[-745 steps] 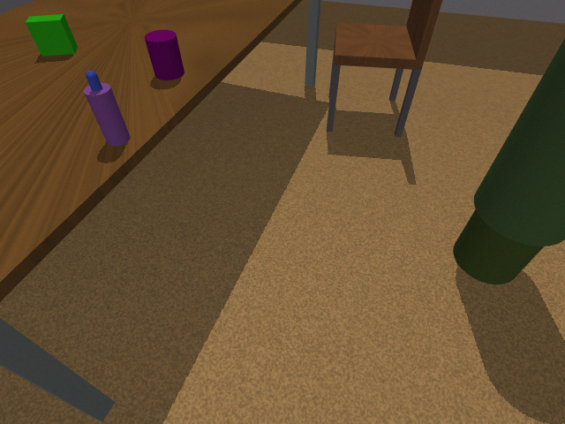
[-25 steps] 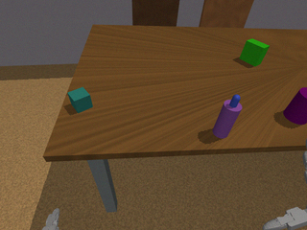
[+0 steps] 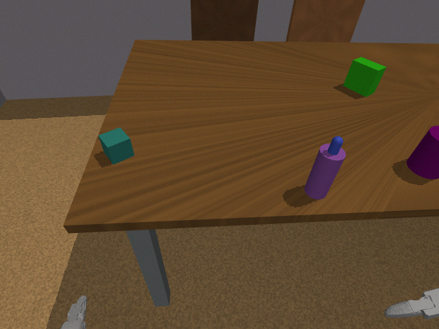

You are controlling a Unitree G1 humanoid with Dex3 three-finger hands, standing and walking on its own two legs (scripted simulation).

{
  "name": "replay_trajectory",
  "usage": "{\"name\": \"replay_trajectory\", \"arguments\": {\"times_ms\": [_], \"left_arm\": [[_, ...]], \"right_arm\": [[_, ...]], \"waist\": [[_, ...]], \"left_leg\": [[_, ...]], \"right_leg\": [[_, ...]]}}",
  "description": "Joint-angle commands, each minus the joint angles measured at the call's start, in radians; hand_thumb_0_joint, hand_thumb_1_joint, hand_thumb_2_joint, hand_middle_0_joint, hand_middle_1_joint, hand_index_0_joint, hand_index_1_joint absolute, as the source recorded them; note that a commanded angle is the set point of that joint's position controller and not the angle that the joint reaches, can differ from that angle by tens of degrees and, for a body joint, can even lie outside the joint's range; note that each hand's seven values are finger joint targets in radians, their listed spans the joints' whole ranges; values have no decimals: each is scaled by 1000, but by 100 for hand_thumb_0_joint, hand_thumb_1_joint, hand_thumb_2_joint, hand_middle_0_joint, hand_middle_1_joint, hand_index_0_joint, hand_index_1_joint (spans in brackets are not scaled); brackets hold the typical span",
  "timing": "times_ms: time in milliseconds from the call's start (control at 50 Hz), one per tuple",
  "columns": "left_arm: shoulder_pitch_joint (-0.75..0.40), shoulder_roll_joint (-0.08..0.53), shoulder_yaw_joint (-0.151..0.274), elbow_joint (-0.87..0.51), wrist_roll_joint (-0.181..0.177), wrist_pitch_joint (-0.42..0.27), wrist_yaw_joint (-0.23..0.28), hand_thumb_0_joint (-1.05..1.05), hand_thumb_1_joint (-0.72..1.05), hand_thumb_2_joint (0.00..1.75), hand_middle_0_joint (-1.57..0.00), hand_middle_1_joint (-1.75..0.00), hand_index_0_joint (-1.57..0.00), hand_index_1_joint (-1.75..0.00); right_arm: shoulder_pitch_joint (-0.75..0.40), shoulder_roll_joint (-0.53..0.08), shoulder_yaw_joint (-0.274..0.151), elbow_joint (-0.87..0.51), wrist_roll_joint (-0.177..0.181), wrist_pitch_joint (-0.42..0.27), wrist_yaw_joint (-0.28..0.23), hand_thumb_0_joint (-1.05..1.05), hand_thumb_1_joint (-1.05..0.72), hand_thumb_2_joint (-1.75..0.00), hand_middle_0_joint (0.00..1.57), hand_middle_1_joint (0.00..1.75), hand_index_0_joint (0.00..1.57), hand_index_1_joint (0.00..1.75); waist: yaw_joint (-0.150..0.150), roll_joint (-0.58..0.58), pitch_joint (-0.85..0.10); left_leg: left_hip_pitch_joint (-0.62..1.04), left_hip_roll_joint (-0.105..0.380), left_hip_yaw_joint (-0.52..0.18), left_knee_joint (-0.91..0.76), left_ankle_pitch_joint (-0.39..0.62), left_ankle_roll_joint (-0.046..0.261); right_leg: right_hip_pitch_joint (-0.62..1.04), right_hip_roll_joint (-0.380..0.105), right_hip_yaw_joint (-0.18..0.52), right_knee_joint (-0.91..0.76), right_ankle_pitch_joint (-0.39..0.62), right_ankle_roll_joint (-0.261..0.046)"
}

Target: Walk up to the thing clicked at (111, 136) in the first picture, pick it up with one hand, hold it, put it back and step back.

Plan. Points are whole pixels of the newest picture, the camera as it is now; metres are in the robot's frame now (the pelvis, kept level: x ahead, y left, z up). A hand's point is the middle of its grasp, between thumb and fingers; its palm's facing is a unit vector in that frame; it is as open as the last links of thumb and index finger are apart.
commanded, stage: go down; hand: right
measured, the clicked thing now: (326, 166) +0.46 -0.25 +0.05
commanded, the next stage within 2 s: none
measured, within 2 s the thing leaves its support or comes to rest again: neither
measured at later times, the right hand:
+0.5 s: hand out of the picture +0.28 -0.35 +0.14, palm faces +0.28 +0.95 -0.15, open 17.2 cm
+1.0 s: hand out of the picture +0.31 -0.39 +0.15, palm faces +0.22 +0.97 -0.02, open 17.3 cm
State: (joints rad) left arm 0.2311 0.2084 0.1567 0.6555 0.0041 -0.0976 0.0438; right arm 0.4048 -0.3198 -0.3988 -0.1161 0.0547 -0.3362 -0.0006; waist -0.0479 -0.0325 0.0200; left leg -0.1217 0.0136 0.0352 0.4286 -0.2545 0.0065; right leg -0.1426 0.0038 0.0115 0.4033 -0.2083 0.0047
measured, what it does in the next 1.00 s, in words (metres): stands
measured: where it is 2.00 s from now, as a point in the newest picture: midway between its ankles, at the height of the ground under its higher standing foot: outside the picture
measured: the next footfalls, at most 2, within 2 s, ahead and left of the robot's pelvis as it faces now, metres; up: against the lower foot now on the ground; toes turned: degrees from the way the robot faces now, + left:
none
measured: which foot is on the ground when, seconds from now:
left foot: down 0.00-1.00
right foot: down 0.00-1.00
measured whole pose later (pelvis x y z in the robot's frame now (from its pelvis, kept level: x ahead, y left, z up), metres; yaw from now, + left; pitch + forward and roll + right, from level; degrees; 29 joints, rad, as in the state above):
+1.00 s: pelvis +0.00 -0.01 -0.01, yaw +0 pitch +4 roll +1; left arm 0.22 0.25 -0.06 0.71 -0.01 -0.23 0.21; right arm -0.37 -0.76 -0.64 0.83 0.28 -0.04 0.59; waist 0.00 0.00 -0.06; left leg -0.28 0.00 0.04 0.47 -0.26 0.00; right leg -0.33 -0.01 0.02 0.52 -0.25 0.00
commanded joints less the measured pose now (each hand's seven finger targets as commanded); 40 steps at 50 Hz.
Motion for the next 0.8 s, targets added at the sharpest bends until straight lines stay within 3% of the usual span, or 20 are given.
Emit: {"name": "replay_trajectory", "arguments": {"times_ms": [0, 40, 60, 80, 100, 160, 240, 280, 360, 400, 420, 460, 520, 580, 620, 640, 700, 720, 760, 780], "left_arm": [[-102, 186, 84, -144, -6, -41, 30, 0, -54, 4, -6, -5, -6, -5], [-98, 139, 40, -93, -10, -37, 31, 0, -54, 4, -6, -5, -6, -5], [-113, 144, 40, -105, -13, -39, 33, 0, -54, 4, -6, -5, -6, -5], [-113, 117, 14, -93, -15, -41, 35, 0, -54, 4, -6, -5, -6, -5], [-116, 125, 18, -83, -17, -41, 41, 0, -54, 4, -6, -5, -6, -5], [-126, 86, -53, -118, -24, -46, 54, 0, -54, 4, -6, -5, -6, -5], [-149, 195, 14, -96, -29, -49, 97, 0, -55, 4, -6, -5, -6, -5], [-141, 196, 5, -80, -36, -57, 108, 0, -54, 4, -6, -5, -6, -5], [-156, 134, -92, -98, -46, -81, 116, 0, -55, 4, -5, -5, -6, -5], [-132, 166, -83, -81, -45, -92, 125, 0, -54, 4, -5, -5, -6, -5], [-113, 140, -109, -44, -46, -92, 124, 0, -54, 4, -5, -5, -6, -5], [-111, 185, -87, -72, -44, -104, 134, 0, -54, 4, -5, -5, -6, -5], [-105, 203, -91, -87, -39, -123, 142, 0, -55, 5, -6, -6, -6, -5], [-116, 223, -83, -95, -33, -132, 152, 0, -55, 5, -6, -6, -6, -6], [-117, 151, -152, -69, -34, -137, 147, 0, -55, 5, -6, -6, -6, -6], [-123, 170, -132, -67, -30, -140, 152, 0, -56, 5, -6, -6, -6, -6], [-118, 166, -165, -112, -27, -154, 158, 0, -57, 6, -6, -6, -6, -6], [-94, 158, -170, -91, -27, -154, 162, 0, -56, 6, -6, -6, -6, -6], [-74, 217, -123, -97, -23, -157, 173, 0, -56, 5, -6, -6, -6, -6], [-82, 245, -104, -125, -24, -161, 179, 0, -56, 6, -6, -6, -6, -6]], "right_arm": [[-145, -252, -166, -117, 40, -48, 10, 0, 45, -8, 3, 6, 4, 6], [-192, -245, -153, -99, 57, -38, 43, 0, 48, -8, 2, 6, 4, 6], [-251, -288, -178, -151, 64, -39, 55, 0, 46, -8, 3, 6, 4, 6], [-267, -284, -168, -114, 69, -36, 74, 0, 46, -8, 3, 6, 4, 6], [-276, -295, -176, -99, 75, -30, 88, 0, 47, -8, 3, 6, 4, 6], [-373, -349, -207, -59, 108, -18, 135, 0, 48, -9, 3, 6, 4, 6], [-509, -436, -267, 118, 179, 41, 221, 0, 46, -8, 3, 6, 4, 6], [-579, -484, -290, 165, 210, 74, 269, 0, 44, -8, 3, 5, 4, 5], [-644, -506, -273, 327, 239, 122, 359, 0, 47, -7, 4, 5, 4, 5], [-671, -549, -288, 408, 255, 145, 404, 0, 51, -7, 3, 6, 4, 6], [-703, -570, -289, 418, 261, 155, 425, 0, 53, -7, 2, 6, 4, 6], [-769, -616, -310, 434, 278, 167, 459, 0, 55, -7, 2, 6, 3, 6], [-831, -667, -334, 472, 285, 186, 488, 0, 53, -8, 2, 6, 3, 6], [-852, -676, -317, 534, 271, 197, 505, 0, 52, -8, 2, 6, 4, 6], [-887, -674, -305, 559, 269, 196, 519, 0, 54, -8, 2, 6, 3, 6], [-898, -682, -309, 552, 270, 195, 524, 0, 52, -9, 2, 6, 3, 6], [-949, -730, -330, 524, 275, 194, 540, 0, 54, -8, 2, 6, 3, 6], [-952, -742, -334, 557, 278, 199, 545, 0, 51, -8, 3, 6, 4, 6], [-1002, -791, -357, 546, 284, 200, 556, 0, 50, -9, 3, 6, 4, 6], [-1007, -794, -363, 608, 289, 210, 558, 0, 49, -8, 3, 6, 4, 6]], "waist": [[23, 23, -60], [26, -6, -10], [16, -55, -45], [25, -51, -17], [28, -50, -46], [23, -42, -106], [45, -16, -150], [39, -52, -175], [30, -13, -154], [29, -10, -163], [23, -42, -168], [24, -55, -209], [21, -67, -259], [23, -63, -239], [13, -101, -195], [22, -113, -231], [19, -91, -308], [28, -100, -284], [40, -123, -342], [49, -86, -321]], "left_leg": [[-48, -3, 0, -90, 141, -15], [-75, -4, -1, -98, 106, -13], [-67, -3, -4, -94, 109, -10], [-75, -7, 0, -93, 100, -9], [-68, -8, 1, -88, 122, -8], [-31, -9, 3, -75, 185, -11], [-40, 1, -6, -79, 212, -18], [-43, 5, -8, -73, 216, -16], [-55, 4, -5, -76, 166, -14], [-61, 1, -1, -68, 173, -12], [-67, -1, 3, -60, 186, -8], [-63, -7, 9, -43, 221, -2], [-50, -10, 12, -28, 267, 2], [-67, -13, 7, -30, 241, 5], [-89, -16, 5, -32, 185, 11], [-84, -16, 2, -26, 204, 13], [-61, -20, 3, -17, 239, 10], [-67, -20, 0, -17, 243, 10], [-63, -20, 0, -9, 265, 10], [-70, -21, 1, -15, 260, 9]], "right_leg": [[38, 21, -23, -44, 114, -29], [16, 20, -22, -53, 73, -29], [22, 21, -21, -59, 73, -26], [13, 18, -17, -61, 58, -27], [26, 17, -14, -59, 77, -26], [31, 16, -7, -42, 132, -25], [40, 20, -5, -27, 145, -34], [40, 21, -3, -21, 149, -32], [5, 16, 4, -24, 116, -36], [-9, 12, 5, -24, 118, -36], [-14, 11, 5, -22, 130, -34], [4, 4, 8, -16, 172, -29], [17, 0, 9, -1, 232, -25], [-2, -2, 7, 6, 213, -27], [-34, -7, 7, 4, 165, -24], [-23, -6, 8, 10, 184, -23], [-6, -6, 10, 28, 221, -25], [-10, -4, 6, 33, 221, -25], [16, -4, 10, 41, 249, -23], [-2, -4, 11, 44, 236, -27]]}}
